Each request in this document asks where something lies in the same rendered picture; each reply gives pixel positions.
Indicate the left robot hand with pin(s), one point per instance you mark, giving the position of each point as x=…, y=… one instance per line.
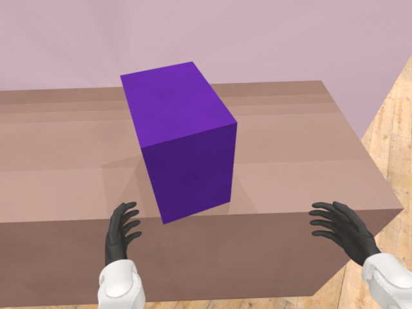
x=116, y=242

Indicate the pedestal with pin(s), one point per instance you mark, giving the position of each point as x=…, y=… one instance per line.
x=70, y=157

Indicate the carton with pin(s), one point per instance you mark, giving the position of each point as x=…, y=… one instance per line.
x=187, y=137

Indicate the left robot forearm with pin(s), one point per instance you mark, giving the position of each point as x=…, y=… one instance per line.
x=120, y=286

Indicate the right robot forearm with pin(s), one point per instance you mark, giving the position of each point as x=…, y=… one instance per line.
x=390, y=284

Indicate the right robot hand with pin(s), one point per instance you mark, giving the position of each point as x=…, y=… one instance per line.
x=350, y=231

